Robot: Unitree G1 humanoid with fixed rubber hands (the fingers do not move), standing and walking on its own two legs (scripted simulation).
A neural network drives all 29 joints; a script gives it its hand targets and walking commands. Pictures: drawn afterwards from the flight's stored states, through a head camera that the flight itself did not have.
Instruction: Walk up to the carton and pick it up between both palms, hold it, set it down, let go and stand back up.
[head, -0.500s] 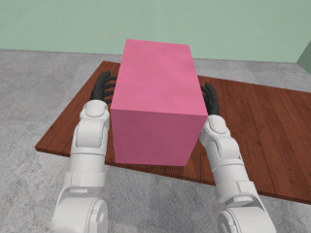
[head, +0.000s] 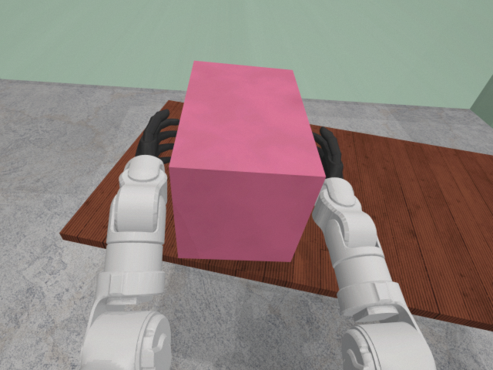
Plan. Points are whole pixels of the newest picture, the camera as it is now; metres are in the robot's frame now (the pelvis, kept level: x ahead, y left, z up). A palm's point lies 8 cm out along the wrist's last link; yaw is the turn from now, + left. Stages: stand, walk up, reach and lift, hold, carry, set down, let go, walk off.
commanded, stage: hold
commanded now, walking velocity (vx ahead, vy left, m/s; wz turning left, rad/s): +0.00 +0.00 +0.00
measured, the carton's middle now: (240, 156) +0.43 +0.01 +0.16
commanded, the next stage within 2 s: set down in 1.46 s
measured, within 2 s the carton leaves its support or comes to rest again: neither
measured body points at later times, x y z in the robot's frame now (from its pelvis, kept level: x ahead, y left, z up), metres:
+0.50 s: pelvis +0.01 +0.00 +0.00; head -0.02 +0.03 +0.45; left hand +0.38 +0.14 +0.19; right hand +0.37 -0.14 +0.17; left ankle +0.02 +0.12 -0.75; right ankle +0.04 -0.12 -0.75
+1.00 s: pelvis +0.00 +0.00 +0.00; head -0.03 +0.02 +0.45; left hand +0.38 +0.14 +0.19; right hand +0.37 -0.14 +0.17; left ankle +0.02 +0.12 -0.75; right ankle +0.04 -0.12 -0.75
